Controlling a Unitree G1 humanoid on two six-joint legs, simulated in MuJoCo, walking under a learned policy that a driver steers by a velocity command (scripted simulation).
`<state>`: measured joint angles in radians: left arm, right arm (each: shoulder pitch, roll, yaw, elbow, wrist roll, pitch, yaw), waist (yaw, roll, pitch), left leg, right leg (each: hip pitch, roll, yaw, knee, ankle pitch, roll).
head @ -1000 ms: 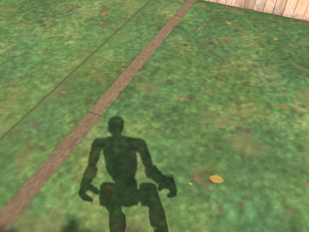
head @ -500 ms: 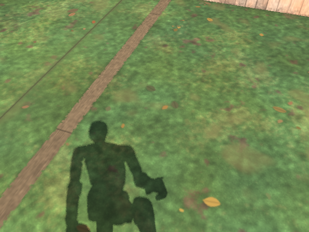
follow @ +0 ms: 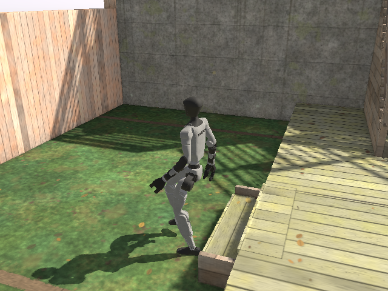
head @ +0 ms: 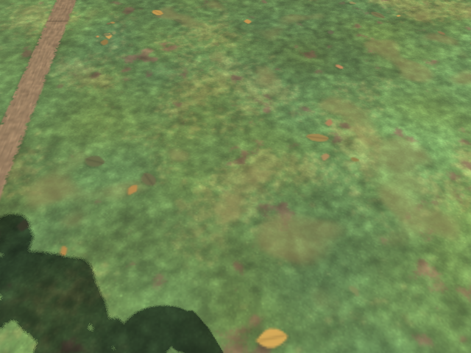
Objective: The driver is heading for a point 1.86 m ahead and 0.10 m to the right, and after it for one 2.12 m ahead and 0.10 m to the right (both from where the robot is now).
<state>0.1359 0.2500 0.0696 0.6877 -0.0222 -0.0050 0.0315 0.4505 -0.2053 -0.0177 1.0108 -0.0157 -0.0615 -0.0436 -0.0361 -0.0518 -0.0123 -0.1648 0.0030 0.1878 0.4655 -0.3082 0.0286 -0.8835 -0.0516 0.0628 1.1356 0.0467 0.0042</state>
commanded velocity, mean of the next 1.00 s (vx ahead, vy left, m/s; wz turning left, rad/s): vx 0.50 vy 0.00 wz -0.30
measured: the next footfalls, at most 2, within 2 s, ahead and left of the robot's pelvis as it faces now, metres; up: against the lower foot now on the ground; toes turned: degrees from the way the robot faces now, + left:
right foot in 0.24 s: +0.28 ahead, -0.14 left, +0.00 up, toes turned -10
left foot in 0.72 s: +0.62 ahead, -0.03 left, +0.00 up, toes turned -17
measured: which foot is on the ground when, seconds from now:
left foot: down 0.00-0.22, up 0.24-0.70, down 0.72-1.00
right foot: up 0.00-0.22, down 0.24-0.72, up 0.74-1.00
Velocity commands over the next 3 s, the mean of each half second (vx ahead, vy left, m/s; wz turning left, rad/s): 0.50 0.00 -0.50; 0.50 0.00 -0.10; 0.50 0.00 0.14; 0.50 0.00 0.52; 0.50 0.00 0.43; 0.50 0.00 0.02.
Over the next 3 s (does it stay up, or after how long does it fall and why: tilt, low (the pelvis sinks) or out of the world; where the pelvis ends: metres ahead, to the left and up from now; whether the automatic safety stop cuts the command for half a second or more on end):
stays up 1.58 -0.07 0.01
